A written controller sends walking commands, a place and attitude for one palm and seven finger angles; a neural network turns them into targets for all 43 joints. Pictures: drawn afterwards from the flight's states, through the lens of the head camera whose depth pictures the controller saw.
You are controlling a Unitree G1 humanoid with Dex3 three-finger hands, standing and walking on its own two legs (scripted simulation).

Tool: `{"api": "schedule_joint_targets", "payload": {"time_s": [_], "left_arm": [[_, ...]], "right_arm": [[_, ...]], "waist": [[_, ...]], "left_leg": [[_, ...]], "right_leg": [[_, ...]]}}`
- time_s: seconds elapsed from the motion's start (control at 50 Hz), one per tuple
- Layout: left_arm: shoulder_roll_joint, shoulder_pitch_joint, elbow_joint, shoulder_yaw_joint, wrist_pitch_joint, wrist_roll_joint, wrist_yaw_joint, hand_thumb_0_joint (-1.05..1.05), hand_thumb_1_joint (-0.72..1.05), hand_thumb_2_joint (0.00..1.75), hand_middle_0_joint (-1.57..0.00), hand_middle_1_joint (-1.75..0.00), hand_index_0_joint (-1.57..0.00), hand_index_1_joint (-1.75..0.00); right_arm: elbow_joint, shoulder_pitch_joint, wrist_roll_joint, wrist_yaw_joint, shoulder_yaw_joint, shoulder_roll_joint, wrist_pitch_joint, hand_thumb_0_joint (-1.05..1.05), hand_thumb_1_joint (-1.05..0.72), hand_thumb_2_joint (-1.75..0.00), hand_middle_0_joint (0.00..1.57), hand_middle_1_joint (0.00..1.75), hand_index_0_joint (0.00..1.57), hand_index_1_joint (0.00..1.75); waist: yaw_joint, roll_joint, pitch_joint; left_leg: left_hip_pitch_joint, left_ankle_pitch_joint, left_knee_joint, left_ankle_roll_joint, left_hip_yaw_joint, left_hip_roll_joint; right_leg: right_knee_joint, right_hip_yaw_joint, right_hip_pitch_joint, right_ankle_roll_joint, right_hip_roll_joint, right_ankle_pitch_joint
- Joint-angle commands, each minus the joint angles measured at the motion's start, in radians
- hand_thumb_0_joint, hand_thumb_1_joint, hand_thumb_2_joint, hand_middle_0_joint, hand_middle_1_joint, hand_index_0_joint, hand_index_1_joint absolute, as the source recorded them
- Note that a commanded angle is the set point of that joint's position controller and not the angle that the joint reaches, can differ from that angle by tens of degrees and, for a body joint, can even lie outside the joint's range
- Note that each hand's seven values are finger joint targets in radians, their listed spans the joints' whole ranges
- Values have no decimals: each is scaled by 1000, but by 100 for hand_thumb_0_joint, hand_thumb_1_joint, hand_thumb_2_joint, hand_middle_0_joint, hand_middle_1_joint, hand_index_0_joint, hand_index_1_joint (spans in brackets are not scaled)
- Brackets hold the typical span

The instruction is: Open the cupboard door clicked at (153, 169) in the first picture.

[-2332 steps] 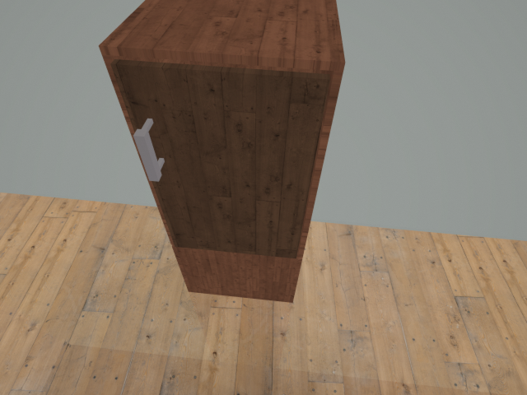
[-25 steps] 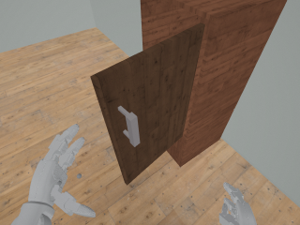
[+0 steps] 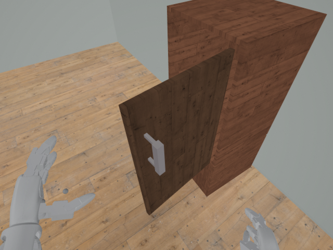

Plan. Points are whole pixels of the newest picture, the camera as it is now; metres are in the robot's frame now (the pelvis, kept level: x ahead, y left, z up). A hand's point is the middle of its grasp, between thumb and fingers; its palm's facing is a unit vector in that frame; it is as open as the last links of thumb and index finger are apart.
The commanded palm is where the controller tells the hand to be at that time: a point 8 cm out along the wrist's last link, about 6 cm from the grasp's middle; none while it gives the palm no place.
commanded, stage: draw the hand back to the body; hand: left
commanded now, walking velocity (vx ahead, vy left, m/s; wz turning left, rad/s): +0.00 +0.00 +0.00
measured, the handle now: (154, 154) +0.35 +0.08 +0.04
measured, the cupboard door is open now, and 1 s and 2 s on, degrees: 99 99 99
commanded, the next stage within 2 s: step back with the hand held close in 0.72 s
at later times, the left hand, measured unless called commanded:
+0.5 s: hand (42, 174) +0.20 +0.25 +0.16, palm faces +0.47 -0.78 -0.41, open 7.8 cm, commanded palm +0.15 +0.29 +0.17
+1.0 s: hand (42, 174) +0.20 +0.24 +0.17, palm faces +0.42 -0.77 -0.48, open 7.4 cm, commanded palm +0.14 +0.28 +0.18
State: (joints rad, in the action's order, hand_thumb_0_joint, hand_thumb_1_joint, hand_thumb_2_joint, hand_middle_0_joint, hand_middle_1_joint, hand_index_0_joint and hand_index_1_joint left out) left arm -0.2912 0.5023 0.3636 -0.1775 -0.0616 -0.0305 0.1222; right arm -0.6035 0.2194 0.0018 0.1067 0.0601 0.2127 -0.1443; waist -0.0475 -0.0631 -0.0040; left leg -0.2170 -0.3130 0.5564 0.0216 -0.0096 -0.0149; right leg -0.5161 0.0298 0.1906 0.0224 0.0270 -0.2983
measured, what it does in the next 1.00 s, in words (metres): stands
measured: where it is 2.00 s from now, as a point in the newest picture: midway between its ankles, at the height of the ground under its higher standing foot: outside the picture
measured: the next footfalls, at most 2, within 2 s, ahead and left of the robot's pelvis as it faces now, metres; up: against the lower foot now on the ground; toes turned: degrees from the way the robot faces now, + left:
left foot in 1.96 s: -0.04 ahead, +0.09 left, +0.00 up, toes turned +3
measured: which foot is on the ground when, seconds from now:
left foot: down 0.00-1.00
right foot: down 0.00-1.00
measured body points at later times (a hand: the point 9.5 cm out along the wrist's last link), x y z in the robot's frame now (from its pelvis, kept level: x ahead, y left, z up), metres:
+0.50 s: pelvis +0.01 -0.02 +0.01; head +0.00 -0.04 +0.46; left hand +0.17 +0.29 +0.18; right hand +0.20 -0.24 -0.08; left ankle -0.01 +0.10 -0.73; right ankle -0.01 -0.14 -0.73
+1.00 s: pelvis +0.00 -0.02 +0.01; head +0.00 -0.05 +0.46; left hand +0.17 +0.28 +0.20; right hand +0.18 -0.25 -0.08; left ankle -0.01 +0.10 -0.73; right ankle -0.01 -0.14 -0.73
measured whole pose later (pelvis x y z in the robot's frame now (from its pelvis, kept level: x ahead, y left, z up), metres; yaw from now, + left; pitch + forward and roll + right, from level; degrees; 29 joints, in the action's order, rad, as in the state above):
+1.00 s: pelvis +0.00 -0.02 +0.01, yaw +0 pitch -1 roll -1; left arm -0.36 0.49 0.39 -0.39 -0.16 -0.05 0.10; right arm -0.62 0.16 0.00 0.08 0.01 0.24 -0.06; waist -0.02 -0.08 0.02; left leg -0.18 -0.24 0.43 -0.01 -0.02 0.02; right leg -0.37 0.04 0.14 0.00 -0.01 -0.21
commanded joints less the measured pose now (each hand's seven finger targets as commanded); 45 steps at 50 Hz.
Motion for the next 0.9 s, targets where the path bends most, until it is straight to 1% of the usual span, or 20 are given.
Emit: {"api": "schedule_joint_targets", "payload": {"time_s": [0.0, 0.04, 0.14, 0.16, 0.22, 0.26, 0.32, 0.36, 0.5, 0.54, 0.58, 0.64, 0.68, 0.72, 0.76, 0.8, 0.82, 0.84, 0.86, 0.88], "left_arm": [[-152, -91, 219, -123, -73, 11, 22, 0, 34, 66, -18, -30, -18, -30], [-175, -93, 206, -157, -73, 8, 22, 0, 41, 69, -18, -30, -18, -30], [-199, -79, 208, -215, -79, 3, 19, 0, 58, 76, -19, -30, -19, -30], [-187, -84, 210, -211, -79, -1, 16, 0, 62, 78, -19, -30, -19, -30], [-212, -101, 210, -251, -81, -4, 17, 0, 73, 82, -19, -30, -19, -30], [-211, -103, 187, -262, -79, -11, 16, 0, 80, 86, -20, -30, -20, -30], [-244, -134, 212, -300, -90, -11, 19, 0, 90, 90, -20, -30, -20, -30], [-197, -112, 164, -259, -82, -15, 12, 0, 90, 90, -20, -30, -20, -30], [-224, -127, 193, -273, -86, -11, 12, 0, 90, 90, -20, -30, -20, -30], [-239, -133, 191, -285, -86, -8, 14, 0, 90, 90, -20, -30, -20, -30], [-227, -133, 185, -277, -90, -14, 12, 0, 90, 90, -20, -30, -20, -30], [-240, -137, 185, -290, -95, -11, 13, 0, 90, 90, -20, -30, -20, -30], [-222, -133, 182, -276, -94, -14, 10, 0, 90, 90, -20, -30, -20, -30], [-223, -129, 177, -279, -97, -15, 9, 0, 90, 90, -20, -30, -20, -30], [-220, -130, 173, -274, -96, -16, 7, 0, 90, 90, -20, -30, -20, -30], [-221, -132, 179, -273, -100, -15, 7, 0, 90, 90, -20, -30, -20, -30], [-259, -232, 311, -282, -117, -15, 11, 0, 90, 90, -20, -30, -20, -30], [-430, -390, 335, -448, -166, 5, 28, 0, 90, 90, -20, -30, -20, -30], [-295, -154, 174, -364, -153, -9, 10, 0, 90, 90, -20, -30, -20, -30], [-252, -35, 130, -332, -142, -11, -1, 0, 90, 90, -20, -30, -20, -30]], "right_arm": [[140, -131, -7, 4, -48, 105, -56, 0, -90, -90, 20, 30, 20, 30], [132, -138, -10, 0, -51, 109, -52, 0, -90, -90, 20, 30, 20, 30], [121, -145, -10, -6, -60, 106, -40, 0, -90, -90, 20, 30, 20, 30], [121, -146, -9, -8, -61, 102, -37, 0, -90, -90, 20, 30, 20, 30], [115, -148, -10, -9, -66, 104, -29, 0, -90, -90, 20, 30, 20, 30], [113, -155, -8, -7, -69, 105, -23, 0, -90, -90, 20, 30, 20, 30], [108, -156, -8, -6, -75, 106, -22, 0, -90, -90, 20, 30, 20, 30], [105, -159, -7, -8, -74, 104, -20, 0, -90, -90, 20, 30, 20, 30], [104, -162, -8, -9, -83, 109, -20, 0, -90, -90, 20, 30, 20, 30], [101, -165, -9, -8, -80, 107, -20, 0, -90, -90, 20, 30, 20, 30], [102, -171, -8, -6, -79, 103, -22, 0, -90, -90, 20, 30, 20, 30], [98, -171, -8, -5, -80, 103, -26, 0, -90, -90, 20, 30, 20, 30], [97, -170, -7, -5, -80, 101, -28, 0, -90, -90, 20, 30, 20, 30], [97, -169, -9, -5, -83, 102, -30, 0, -90, -90, 20, 30, 20, 30], [95, -172, -8, -7, -82, 102, -31, 0, -90, -90, 20, 30, 20, 30], [94, -171, -8, -7, -84, 103, -32, 0, -90, -90, 20, 30, 20, 30], [109, -186, -7, -7, -81, 103, -43, 0, -90, -90, 20, 30, 20, 30], [139, -168, 7, -9, -58, 104, -23, 0, -90, -90, 20, 30, 20, 30], [115, -165, -2, -4, -79, 110, -4, 0, -90, -90, 20, 30, 20, 30], [126, -163, -3, -12, -89, 121, 15, 0, -90, -90, 20, 30, 20, 30]], "waist": [[-2, -4, -69], [-9, 24, -61], [-18, 8, -76], [-14, -2, -66], [-17, -7, -63], [-16, 21, -47], [-19, -5, -76], [-13, 10, -34], [-20, 19, -70], [-22, -5, -60], [-19, 23, -35], [-22, 15, -42], [-19, -10, -36], [-19, 30, -42], [-19, 5, -37], [-19, 10, -40], [-20, -13, -86], [25, -62, 36], [27, 75, 26], [24, 112, -2]], "left_leg": [[65, 279, -163, -22, -6, 29], [67, 290, -175, -22, -3, 27], [101, 370, -186, -21, 12, 27], [109, 371, -190, -20, 16, 28], [118, 375, -197, -19, 21, 27], [116, 349, -202, -14, 26, 28], [139, 356, -202, -12, 27, 24], [132, 344, -207, -11, 30, 25], [159, 372, -203, -6, 36, 22], [151, 348, -209, -9, 34, 19], [145, 314, -215, -6, 34, 20], [145, 307, -214, -8, 34, 19], [154, 313, -213, -6, 38, 20], [157, 316, -212, -3, 39, 19], [154, 306, -215, -5, 37, 19], [158, 299, -217, -5, 37, 18], [176, 300, -212, -2, 33, 13], [87, 228, -188, 6, 19, 20], [65, 238, -154, 10, -5, 28], [77, 252, -139, 11, 4, 29]], "right_leg": [[108, 30, -69, -39, -25, 199], [125, 30, -96, -40, -27, 216], [144, 25, -139, -38, -27, 288], [148, 24, -132, -35, -24, 294], [160, 22, -138, -34, -28, 302], [172, 20, -138, -32, -27, 296], [176, 17, -146, -32, -29, 301], [185, 18, -131, -29, -26, 298], [188, 14, -145, -26, -29, 326], [193, 13, -147, -29, -28, 305], [204, 12, -131, -26, -30, 277], [206, 10, -137, -28, -30, 267], [208, 7, -127, -26, -29, 277], [211, 9, -130, -23, -31, 283], [213, 5, -130, -24, -28, 271], [218, 6, -126, -24, -31, 259], [214, 1, -141, -23, -28, 267], [257, -45, -41, -26, 9, 290], [254, -36, -24, -24, 24, 299], [252, -40, -18, -24, 30, 312]]}}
